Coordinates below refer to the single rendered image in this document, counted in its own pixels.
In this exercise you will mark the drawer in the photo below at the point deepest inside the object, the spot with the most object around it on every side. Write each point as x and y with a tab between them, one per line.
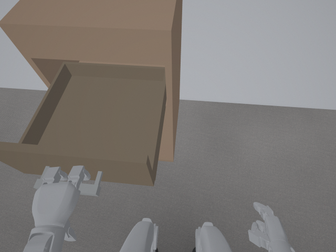
105	117

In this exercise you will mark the robot right forearm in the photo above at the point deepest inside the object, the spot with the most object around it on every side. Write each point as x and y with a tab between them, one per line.
280	246

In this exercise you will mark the robot right shin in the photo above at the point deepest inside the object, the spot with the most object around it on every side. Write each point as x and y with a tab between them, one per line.
207	224

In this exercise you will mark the right robot thigh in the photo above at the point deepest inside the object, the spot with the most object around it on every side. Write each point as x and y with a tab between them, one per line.
210	239

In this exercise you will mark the cabinet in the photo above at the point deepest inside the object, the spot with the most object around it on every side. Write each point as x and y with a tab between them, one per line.
118	32

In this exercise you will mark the handle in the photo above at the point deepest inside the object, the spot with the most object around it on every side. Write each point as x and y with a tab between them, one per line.
86	189

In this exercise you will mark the robot left forearm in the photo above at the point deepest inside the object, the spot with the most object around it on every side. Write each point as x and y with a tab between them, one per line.
46	238

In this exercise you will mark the robot right hand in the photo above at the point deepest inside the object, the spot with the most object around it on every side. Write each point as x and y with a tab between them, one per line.
261	234

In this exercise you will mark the robot left hand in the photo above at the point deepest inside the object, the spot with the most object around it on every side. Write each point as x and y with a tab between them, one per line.
54	202

